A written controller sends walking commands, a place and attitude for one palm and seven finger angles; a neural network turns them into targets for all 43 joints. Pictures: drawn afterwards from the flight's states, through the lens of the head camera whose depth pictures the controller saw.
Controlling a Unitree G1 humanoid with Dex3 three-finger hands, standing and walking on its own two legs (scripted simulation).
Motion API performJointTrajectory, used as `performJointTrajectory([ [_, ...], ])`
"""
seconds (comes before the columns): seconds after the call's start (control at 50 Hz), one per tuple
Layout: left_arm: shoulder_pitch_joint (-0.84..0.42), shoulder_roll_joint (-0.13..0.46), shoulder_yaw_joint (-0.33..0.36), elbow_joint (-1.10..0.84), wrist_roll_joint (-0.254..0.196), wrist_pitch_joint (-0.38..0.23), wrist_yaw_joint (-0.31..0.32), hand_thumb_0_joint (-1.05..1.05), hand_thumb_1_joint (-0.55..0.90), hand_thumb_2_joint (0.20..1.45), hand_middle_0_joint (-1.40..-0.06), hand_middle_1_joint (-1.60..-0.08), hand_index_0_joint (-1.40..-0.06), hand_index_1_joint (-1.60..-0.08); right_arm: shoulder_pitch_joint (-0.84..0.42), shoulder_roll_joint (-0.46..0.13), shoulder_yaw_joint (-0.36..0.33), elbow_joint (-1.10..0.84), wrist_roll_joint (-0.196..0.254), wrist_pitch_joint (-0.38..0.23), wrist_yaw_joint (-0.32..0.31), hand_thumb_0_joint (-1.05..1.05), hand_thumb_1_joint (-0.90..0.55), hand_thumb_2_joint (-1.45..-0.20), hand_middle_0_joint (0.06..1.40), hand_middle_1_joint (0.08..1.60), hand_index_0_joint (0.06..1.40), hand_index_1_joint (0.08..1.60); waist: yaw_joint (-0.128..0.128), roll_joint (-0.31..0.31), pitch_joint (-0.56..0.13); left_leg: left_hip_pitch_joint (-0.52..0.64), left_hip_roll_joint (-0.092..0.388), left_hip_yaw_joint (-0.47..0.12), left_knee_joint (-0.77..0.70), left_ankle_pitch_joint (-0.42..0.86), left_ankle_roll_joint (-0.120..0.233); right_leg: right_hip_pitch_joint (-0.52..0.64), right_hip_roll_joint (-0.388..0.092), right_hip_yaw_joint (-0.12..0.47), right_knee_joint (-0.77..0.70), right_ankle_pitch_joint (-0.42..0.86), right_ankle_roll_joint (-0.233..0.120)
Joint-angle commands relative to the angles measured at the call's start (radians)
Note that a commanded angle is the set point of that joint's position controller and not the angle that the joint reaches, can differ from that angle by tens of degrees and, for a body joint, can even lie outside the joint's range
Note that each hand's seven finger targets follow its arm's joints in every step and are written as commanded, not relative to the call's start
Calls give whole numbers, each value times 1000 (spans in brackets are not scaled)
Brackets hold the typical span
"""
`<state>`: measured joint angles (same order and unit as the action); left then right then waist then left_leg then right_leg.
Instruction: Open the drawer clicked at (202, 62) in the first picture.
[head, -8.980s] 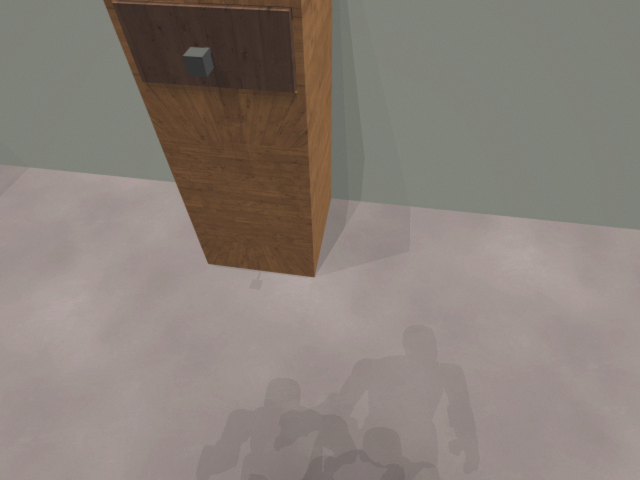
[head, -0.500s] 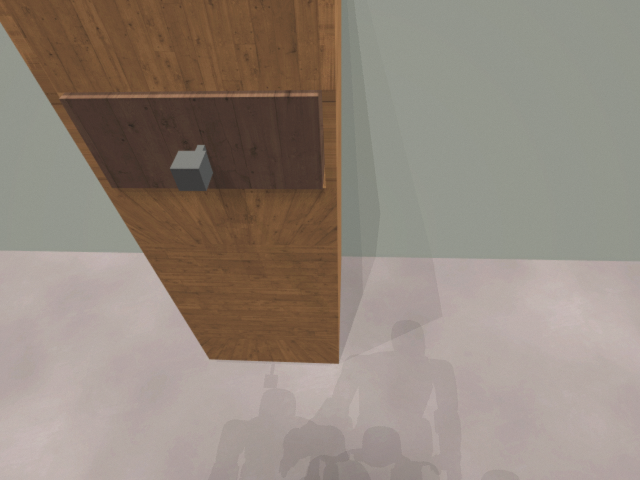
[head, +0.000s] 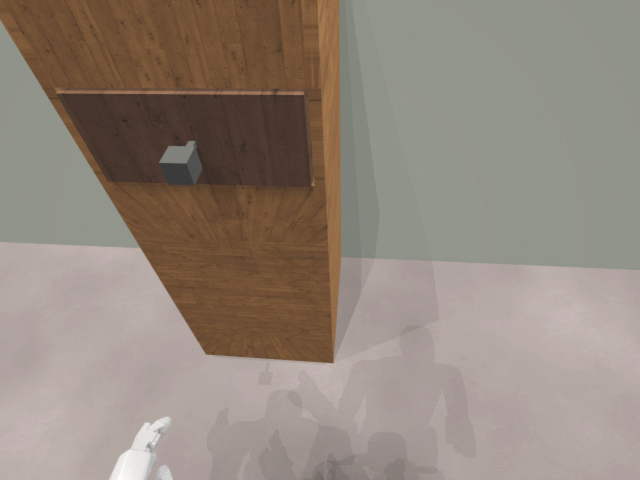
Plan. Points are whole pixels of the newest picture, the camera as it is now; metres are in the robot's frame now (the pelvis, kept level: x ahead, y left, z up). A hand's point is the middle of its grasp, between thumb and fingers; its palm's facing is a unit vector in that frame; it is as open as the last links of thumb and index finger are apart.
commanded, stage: raise the hand with hooked fingers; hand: left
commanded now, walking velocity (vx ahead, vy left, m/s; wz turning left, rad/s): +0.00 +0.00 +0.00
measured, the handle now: (185, 157) +0.55 +0.27 +0.10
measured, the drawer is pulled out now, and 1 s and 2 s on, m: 0.01 0.01 0.01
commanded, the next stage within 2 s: move the hooked fingers above the handle in 1.86 s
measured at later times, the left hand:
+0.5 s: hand (127, 393) +0.20 +0.24 +0.04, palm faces +0.18 -0.05 -0.98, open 9.9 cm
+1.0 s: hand (80, 294) +0.26 +0.28 +0.14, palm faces +0.21 -0.06 -0.98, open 12.8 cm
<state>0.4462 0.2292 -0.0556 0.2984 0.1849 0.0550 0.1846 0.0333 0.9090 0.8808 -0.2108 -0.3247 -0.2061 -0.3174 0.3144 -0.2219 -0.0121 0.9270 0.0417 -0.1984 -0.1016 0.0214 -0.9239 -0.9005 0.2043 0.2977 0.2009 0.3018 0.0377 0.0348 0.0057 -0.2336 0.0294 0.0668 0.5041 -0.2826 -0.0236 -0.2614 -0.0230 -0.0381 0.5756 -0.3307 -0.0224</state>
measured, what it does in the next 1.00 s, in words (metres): stands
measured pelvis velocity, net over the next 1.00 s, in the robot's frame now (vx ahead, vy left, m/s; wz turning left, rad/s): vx -0.01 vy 0.03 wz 0.03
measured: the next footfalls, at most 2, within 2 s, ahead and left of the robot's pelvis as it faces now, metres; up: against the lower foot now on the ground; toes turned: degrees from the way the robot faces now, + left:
none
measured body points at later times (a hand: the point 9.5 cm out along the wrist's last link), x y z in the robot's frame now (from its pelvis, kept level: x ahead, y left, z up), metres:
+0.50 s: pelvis -0.02 -0.01 -0.03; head +0.00 -0.04 +0.42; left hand +0.18 +0.24 +0.09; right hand +0.24 -0.19 -0.10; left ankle -0.01 +0.14 -0.73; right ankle -0.02 -0.10 -0.73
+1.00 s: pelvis -0.01 +0.03 +0.00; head +0.00 +0.00 +0.45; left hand +0.25 +0.28 +0.19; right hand +0.21 -0.18 -0.10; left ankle -0.01 +0.14 -0.73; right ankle -0.02 -0.10 -0.73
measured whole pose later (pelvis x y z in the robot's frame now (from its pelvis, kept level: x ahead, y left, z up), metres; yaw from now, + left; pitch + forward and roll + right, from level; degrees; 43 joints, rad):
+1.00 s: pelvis -0.01 +0.03 +0.00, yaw +1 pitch +0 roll +0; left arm 0.03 0.51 0.00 -0.19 0.89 0.06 0.08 0.00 -0.24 0.41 -0.30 -1.03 -0.30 -1.03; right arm 0.10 -0.27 -0.01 0.64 0.00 0.10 -0.01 0.02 -0.91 -0.90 0.20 0.30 0.20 0.30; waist 0.10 0.09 0.00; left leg -0.23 -0.01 0.05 0.48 -0.25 0.02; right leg -0.22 -0.06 -0.05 0.50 -0.27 0.02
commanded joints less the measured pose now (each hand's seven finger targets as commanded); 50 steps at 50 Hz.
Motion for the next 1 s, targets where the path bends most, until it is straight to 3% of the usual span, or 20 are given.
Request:
performJointTrajectory([
  [0.0, -53, 168, 53, -371, 283, -36, 114, 0, 713, 820, -213, -420, -213, -420, -213, -131, -36, -296, -40, -81, -1, 0, -900, -900, 200, 300, 200, 300, -35, -106, -84, -53, -44, -46, 39, 206, 64, -167, 24, 47, -65, 114, -14],
  [0.06, 222, 90, 3, -236, 520, -28, 147, 0, 643, 790, -218, -465, -218, -465, -250, -129, -67, -389, -77, 5, 45, 0, -900, -900, 200, 300, 200, 300, 56, -294, -28, -209, -61, -29, 69, 119, 43, -185, 23, 68, -48, 12, -9],
  [0.1, 322, 98, 21, -230, 643, -41, 149, 0, 597, 770, -222, -495, -222, -495, -282, -121, -75, -428, -75, 81, 87, 0, -900, -900, 200, 300, 200, 300, 112, -308, -41, -256, -64, -14, 74, 128, 33, -124, 15, 122, -40, 102, -24],
  [0.14, 240, 167, 51, -346, 733, -66, 158, 0, 550, 750, -225, -525, -225, -525, -336, -122, -60, -480, -74, 138, 115, 0, -900, -900, 200, 300, 200, 300, 127, -272, -92, -284, -74, -2, 86, 124, 34, -78, 3, 144, -7, 158, -27],
  [0.2, 99, 273, 128, -515, 827, -87, 191, 0, 480, 720, -230, -570, -230, -570, -342, -114, -54, -519, -86, 178, 130, 0, -900, -900, 200, 300, 200, 300, 118, -164, -168, -261, -87, 4, 107, 110, 43, -65, 10, 168, 11, 160, -27],
  [0.22, 3, 300, 137, -588, 852, -89, 210, 0, 457, 710, -232, -585, -232, -585, -351, -112, -53, -538, -98, 186, 127, 0, -900, -900, 200, 300, 200, 300, 102, -90, -197, -226, -94, 7, 121, 90, 48, -90, 10, 187, 3, 128, -27],
  [0.26, -194, 353, 169, -668, 882, -108, 245, 0, 410, 690, -235, -615, -235, -615, -338, -99, -53, -536, -116, 193, 118, 0, -900, -900, 200, 300, 200, 300, 59, -17, -253, -137, -101, -7, 175, 86, 53, -169, 9, 216, -2, 76, -30],
  [0.28, -272, 380, 188, -705, 885, -128, 259, 0, 387, 680, -237, -630, -237, -630, -336, -92, -52, -532, -122, 195, 111, 0, -900, -900, 200, 300, 200, 300, 45, 30, -279, -93, -101, -13, 204, 90, 55, -196, 4, 222, -4, 52, -32],
  [0.3, -399, 402, 183, -760, 881, -151, 269, 0, 363, 670, -238, -645, -238, -645, -327, -88, -50, -522, -130, 192, 106, 0, -900, -900, 200, 300, 200, 300, 5, 4, -272, -61, -99, -29, 237, 71, 58, -260, 2, 237, -21, -8, -28],
  [0.32, -406, 387, 175, -762, 866, -173, 275, 0, 340, 660, -240, -660, -240, -660, -321, -89, -56, -517, -128, 188, 98, 0, -900, -900, 200, 300, 200, 300, 3, 58, -292, -29, -95, -32, 252, 70, 62, -267, 3, 225, -21, -11, -31],
  [0.36, -403, 376, 159, -753, 842, -205, 268, 0, 293, 640, -243, -690, -243, -690, -318, -95, -53, -508, -129, 179, 97, 0, -900, -900, 200, 300, 200, 300, -12, 73, -285, 6, -89, -50, 266, 91, 63, -311, 9, 199, -4, 26, -36],
  [0.42, -411, 341, 124, -674, 816, -203, 233, 0, 223, 610, -248, -735, -248, -735, -335, -95, -44, -500, -130, 186, 103, 0, -900, -900, 200, 300, 200, 300, -25, 17, -242, -21, -81, -59, 249, 98, 64, -298, 13, 151, 1, 78, -24],
  [0.52, -208, 328, 125, -520, 771, -10, 92, 0, 107, 560, -257, -810, -257, -810, -365, -96, -25, -510, -78, 234, 102, 0, -900, -900, 200, 300, 200, 300, 63, -83, -264, -117, -63, -31, 98, 193, 48, -13, 20, 65, 7, 297, -5],
  [0.56, -202, 369, 141, -549, 747, 38, 24, 0, 60, 540, -260, -840, -260, -840, -383, -104, -11, -526, -66, 248, 99, 0, -900, -900, 200, 300, 200, 300, 76, -133, -226, -123, -61, -24, 54, 208, 50, 55, 15, 65, -11, 329, 4],
  [0.6, -180, 395, 173, -584, 730, 46, -26, 0, 13, 520, -263, -870, -263, -870, -389, -108, -4, -533, -63, 253, 99, 0, -900, -900, 200, 300, 200, 300, 85, -124, -224, -100, -52, -22, 21, 242, 48, 101, 14, 48, -19, 351, 4],
  [0.66, -247, 426, 197, -709, 724, 10, -54, 0, -57, 490, -268, -915, -268, -915, -368, -114, -3, -535, -65, 255, 96, 0, -900, -900, 200, 300, 200, 300, 84, -66, -237, -39, -41, -27, -13, 285, 51, 120, 9, 31, -47, 363, 5],
  [0.78, -454, 450, 223, -784, 732, -87, 5, 0, -197, 430, -278, -1005, -278, -1005, -334, -114, -19, -494, -68, 225, 88, 0, -900, -900, 200, 300, 200, 300, 56, 48, -229, 74, -34, -55, -31, 317, 44, 54, 20, 5, -86, 275, -9],
  [0.88, -609, 460, 187, -703, 719, -37, -22, 0, -313, 380, -287, -1080, -287, -1080, -343, -122, -29, -466, -45, 235, 91, 0, -900, -900, 200, 300, 200, 300, 50, 65, -233, 109, -34, -70, -72, 325, 33, 72, 23, -12, -112, 251, -12],
  [0.92, -647, 472, 178, -671, 704, -3, -65, 0, -360, 360, -290, -1110, -290, -1110, -356, -126, -25, -465, -36, 242, 92, 0, -900, -900, 200, 300, 200, 300, 52, 31, -235, 106, -36, -66, -90, 334, 32, 112, 21, -9, -123, 269, -10],
  [0.98, -711, 505, 166, -679, 691, 35, -137, 0, -430, 330, -295, -1155, -295, -1155, -380, -133, -17, -473, -31, 258, 92, 0, -900, -900, 200, 300, 200, 300, 56, 39, -242, 123, -38, -68, -111, 380, 31, 150, 23, -7, -137, 304, -8],
])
